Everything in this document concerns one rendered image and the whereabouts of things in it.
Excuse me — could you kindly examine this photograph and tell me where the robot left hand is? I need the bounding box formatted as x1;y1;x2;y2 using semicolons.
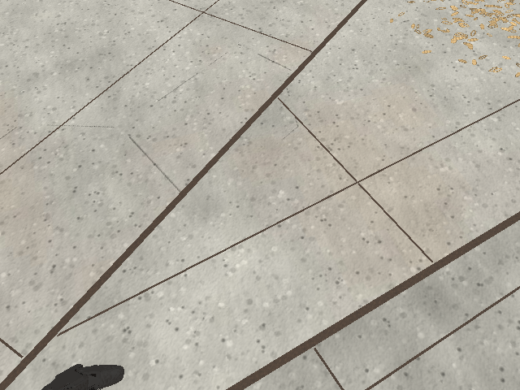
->
42;364;124;390

